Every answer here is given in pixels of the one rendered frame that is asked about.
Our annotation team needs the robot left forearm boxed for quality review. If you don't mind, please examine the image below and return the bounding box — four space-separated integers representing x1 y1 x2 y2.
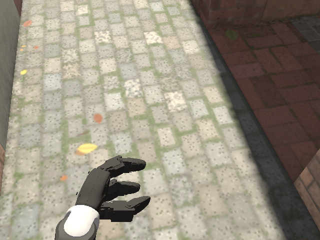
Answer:
54 205 100 240

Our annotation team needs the left robot hand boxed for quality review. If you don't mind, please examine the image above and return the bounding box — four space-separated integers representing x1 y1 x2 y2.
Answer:
75 155 151 222

